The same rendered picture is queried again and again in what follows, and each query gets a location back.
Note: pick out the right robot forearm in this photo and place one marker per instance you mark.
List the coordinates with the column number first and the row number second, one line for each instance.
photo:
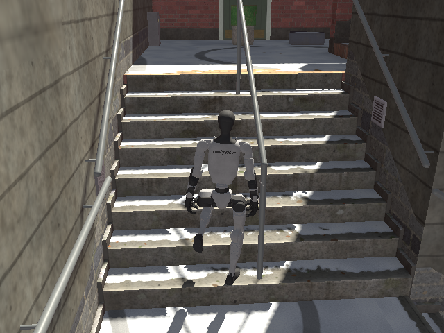
column 253, row 189

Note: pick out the robot left hand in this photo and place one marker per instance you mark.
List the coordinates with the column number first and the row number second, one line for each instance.
column 191, row 202

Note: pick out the robot right upper arm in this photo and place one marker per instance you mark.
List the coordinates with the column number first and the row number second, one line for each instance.
column 246, row 148

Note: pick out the robot left upper arm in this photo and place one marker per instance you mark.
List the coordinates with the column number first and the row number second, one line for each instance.
column 202, row 146

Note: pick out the right robot foot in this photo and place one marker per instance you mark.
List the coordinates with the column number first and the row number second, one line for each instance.
column 230, row 280

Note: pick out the left robot thigh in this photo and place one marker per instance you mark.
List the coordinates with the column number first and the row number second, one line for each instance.
column 205, row 198

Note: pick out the robot right hand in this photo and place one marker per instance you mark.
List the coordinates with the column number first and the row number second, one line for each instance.
column 253, row 207

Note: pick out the left robot forearm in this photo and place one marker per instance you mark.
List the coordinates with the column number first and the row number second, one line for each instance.
column 191, row 187

